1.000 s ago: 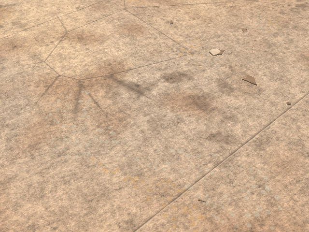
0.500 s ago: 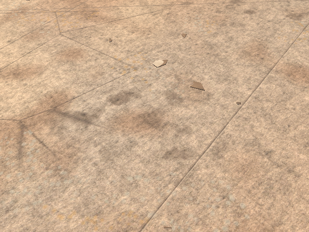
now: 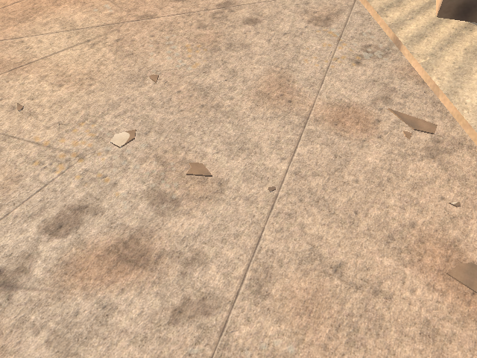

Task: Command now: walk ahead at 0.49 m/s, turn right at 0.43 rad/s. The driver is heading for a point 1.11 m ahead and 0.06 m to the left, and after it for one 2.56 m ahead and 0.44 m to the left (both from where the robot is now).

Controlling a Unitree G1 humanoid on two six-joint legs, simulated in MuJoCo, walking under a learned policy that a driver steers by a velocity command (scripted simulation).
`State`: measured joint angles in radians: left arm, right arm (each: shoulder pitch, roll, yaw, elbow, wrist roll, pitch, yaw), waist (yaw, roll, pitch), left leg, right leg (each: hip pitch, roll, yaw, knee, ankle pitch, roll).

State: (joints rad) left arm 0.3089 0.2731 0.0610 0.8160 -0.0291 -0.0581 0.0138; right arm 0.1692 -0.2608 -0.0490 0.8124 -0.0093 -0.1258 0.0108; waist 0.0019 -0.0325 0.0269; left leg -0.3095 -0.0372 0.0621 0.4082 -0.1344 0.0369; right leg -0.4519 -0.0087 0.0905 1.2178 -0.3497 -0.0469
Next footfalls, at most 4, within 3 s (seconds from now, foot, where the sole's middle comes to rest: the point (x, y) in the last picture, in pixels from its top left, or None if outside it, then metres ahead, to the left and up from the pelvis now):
0.30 right None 0.32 -0.15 -0.77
0.64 left None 0.27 0.08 -0.77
2.08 right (301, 287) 0.68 -0.16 -0.77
2.66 left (217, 206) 0.97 0.10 -0.77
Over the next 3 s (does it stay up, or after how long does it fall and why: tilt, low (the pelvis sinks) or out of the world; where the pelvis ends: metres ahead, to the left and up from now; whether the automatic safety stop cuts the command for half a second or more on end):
stays up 0.98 0.03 0.01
